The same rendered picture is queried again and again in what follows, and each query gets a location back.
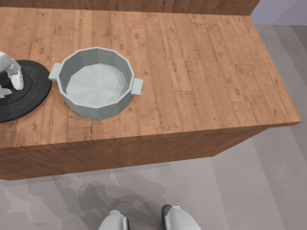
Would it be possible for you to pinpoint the knob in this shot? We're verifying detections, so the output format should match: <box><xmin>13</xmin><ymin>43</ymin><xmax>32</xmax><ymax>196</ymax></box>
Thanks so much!
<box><xmin>0</xmin><ymin>74</ymin><xmax>13</xmax><ymax>89</ymax></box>

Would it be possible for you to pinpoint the lid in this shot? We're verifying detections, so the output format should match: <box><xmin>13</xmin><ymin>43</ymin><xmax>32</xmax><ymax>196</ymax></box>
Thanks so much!
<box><xmin>0</xmin><ymin>59</ymin><xmax>52</xmax><ymax>124</ymax></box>

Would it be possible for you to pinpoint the robot left hand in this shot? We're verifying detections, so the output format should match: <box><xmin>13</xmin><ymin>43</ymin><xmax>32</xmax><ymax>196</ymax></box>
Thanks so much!
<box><xmin>0</xmin><ymin>51</ymin><xmax>24</xmax><ymax>99</ymax></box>

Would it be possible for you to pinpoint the right robot thigh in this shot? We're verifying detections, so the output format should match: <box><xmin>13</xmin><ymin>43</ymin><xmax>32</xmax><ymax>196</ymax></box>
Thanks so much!
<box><xmin>165</xmin><ymin>210</ymin><xmax>201</xmax><ymax>230</ymax></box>

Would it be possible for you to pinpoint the right robot shin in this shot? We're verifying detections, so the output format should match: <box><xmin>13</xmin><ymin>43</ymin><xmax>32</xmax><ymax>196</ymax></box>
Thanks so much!
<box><xmin>168</xmin><ymin>206</ymin><xmax>181</xmax><ymax>214</ymax></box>

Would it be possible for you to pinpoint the pot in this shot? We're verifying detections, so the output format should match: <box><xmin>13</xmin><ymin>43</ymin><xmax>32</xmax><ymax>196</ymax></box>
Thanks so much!
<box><xmin>48</xmin><ymin>46</ymin><xmax>143</xmax><ymax>120</ymax></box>

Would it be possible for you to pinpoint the table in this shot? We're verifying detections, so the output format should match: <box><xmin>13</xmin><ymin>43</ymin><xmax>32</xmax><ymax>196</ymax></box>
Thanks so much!
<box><xmin>0</xmin><ymin>0</ymin><xmax>303</xmax><ymax>181</ymax></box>

